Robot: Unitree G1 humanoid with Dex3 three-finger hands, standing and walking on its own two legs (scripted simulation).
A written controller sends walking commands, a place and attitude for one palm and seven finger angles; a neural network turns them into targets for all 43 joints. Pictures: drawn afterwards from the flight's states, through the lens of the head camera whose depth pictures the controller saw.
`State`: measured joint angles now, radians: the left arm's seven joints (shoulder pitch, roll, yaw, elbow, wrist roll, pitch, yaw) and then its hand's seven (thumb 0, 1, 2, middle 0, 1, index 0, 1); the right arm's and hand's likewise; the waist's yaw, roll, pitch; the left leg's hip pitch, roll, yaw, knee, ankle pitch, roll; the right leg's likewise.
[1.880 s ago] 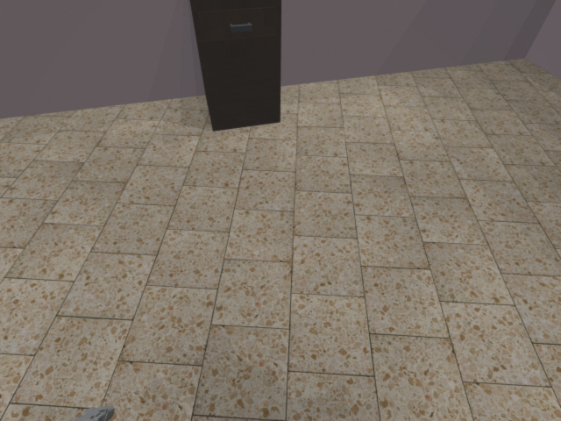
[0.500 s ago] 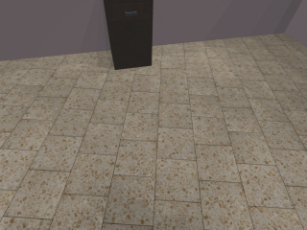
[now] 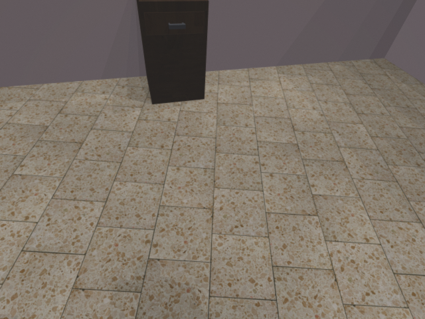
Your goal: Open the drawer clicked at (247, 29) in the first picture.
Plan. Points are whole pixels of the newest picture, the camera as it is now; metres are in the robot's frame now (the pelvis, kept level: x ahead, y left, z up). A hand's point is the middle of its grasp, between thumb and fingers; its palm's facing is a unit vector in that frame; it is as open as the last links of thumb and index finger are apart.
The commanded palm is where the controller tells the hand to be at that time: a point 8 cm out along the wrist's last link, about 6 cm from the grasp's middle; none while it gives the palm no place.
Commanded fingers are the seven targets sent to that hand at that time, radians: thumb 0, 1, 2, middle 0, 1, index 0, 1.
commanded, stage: walk to a spot facing it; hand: left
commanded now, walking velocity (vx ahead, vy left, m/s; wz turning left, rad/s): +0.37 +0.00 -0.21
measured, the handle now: (176, 25) +1.81 +0.36 -0.15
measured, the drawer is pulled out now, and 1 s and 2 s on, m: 0.00 0.00 0.00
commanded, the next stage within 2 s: none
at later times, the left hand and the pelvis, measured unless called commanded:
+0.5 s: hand (161, 258) +0.30 +0.14 -0.17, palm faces -0.08 -0.97 -0.22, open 7.4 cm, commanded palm none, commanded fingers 0.00 0.90 0.90 -0.20 -0.30 -0.20 -0.30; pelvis +0.19 -0.04 -0.01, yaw -5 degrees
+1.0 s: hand (158, 213) +0.42 +0.18 -0.17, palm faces -0.06 -0.99 -0.13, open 7.4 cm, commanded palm none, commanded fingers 0.00 0.90 0.90 -0.20 -0.30 -0.20 -0.30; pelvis +0.42 +0.00 +0.02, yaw -7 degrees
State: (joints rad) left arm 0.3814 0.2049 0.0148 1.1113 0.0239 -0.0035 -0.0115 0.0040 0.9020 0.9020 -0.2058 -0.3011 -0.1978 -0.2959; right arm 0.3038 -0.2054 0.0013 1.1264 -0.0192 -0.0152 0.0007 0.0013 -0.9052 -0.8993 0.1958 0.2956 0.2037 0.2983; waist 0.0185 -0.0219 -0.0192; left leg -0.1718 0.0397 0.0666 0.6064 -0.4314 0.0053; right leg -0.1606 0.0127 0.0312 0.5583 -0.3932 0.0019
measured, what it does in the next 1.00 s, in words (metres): walks ahead: right foot, then left foot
